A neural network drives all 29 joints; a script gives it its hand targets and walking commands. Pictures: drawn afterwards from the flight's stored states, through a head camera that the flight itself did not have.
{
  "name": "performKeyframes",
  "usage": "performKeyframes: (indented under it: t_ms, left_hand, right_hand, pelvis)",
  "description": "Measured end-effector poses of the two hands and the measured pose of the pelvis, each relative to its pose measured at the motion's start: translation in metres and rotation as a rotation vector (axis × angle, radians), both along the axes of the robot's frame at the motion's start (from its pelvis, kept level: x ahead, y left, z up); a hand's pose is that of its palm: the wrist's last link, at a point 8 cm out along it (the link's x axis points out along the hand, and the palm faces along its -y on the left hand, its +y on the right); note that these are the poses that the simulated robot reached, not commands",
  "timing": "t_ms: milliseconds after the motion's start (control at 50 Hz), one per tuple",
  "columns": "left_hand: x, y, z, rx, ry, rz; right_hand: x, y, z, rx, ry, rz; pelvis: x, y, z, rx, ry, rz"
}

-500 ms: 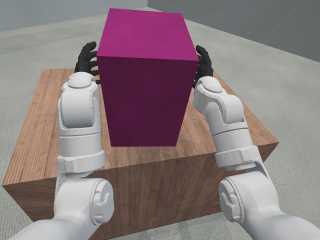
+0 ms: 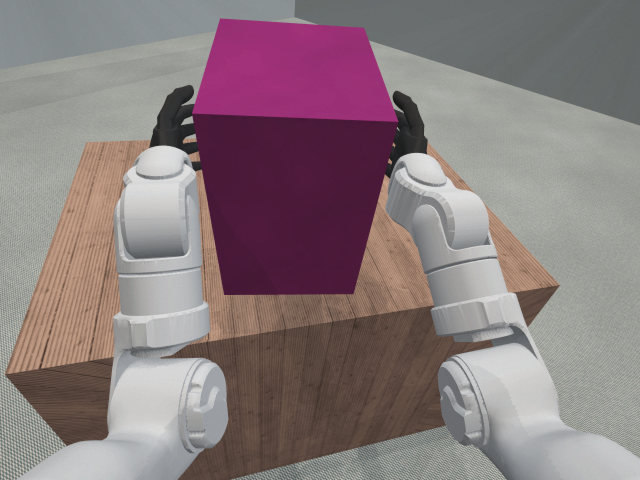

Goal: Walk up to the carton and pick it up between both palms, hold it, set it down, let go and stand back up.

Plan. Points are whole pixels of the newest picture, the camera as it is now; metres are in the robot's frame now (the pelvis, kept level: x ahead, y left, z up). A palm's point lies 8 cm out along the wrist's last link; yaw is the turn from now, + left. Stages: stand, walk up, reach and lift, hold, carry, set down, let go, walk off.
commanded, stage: hold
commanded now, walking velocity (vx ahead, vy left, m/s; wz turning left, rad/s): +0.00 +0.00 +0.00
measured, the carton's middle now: (291, 166) +0.40 +0.01 +0.23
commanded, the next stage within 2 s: none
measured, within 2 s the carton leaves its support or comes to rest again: neither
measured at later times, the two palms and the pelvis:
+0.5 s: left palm (174, 158) +0.36 +0.14 +0.26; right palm (407, 161) +0.36 -0.11 +0.26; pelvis +0.00 +0.00 +0.00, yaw +0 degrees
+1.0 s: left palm (171, 159) +0.36 +0.14 +0.25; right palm (404, 160) +0.37 -0.11 +0.26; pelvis +0.00 +0.00 +0.00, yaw +0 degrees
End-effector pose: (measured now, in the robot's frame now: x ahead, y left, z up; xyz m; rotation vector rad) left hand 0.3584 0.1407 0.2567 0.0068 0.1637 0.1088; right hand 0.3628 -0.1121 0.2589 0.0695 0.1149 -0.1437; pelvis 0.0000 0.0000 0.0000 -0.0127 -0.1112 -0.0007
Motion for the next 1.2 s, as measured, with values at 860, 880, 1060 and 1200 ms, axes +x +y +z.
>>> performKeyframes:
  t_ms: [860, 880, 1060, 1200]
  left_hand:
    - [0.0029, 0.0005, -0.0004, 0.002, 0.003, 0.001]
    - [0.0031, 0.0007, -0.0011, 0.001, 0.004, 0.001]
    - [0.0024, 0.0005, -0.0023, 0.003, 0.002, 0.002]
    - [0.0022, -0.0011, -0.0021, 0.009, 0.004, -0.004]
  right_hand:
    - [0.0039, 0.0006, 0.0010, -0.005, 0.004, 0.000]
    - [0.0042, 0.0008, 0.0007, -0.004, 0.006, 0.000]
    - [0.0042, 0.0006, -0.0003, -0.004, 0.004, 0.002]
    - [0.0025, -0.0010, -0.0025, 0.000, 0.006, -0.004]
  pelvis:
    - [-0.0021, -0.0002, -0.0002, -0.001, -0.002, 0.003]
    - [-0.0021, -0.0003, -0.0002, -0.001, -0.001, 0.004]
    - [-0.0007, -0.0006, 0.0001, -0.001, 0.007, 0.004]
    - [-0.0013, 0.0000, 0.0001, -0.002, 0.005, 0.005]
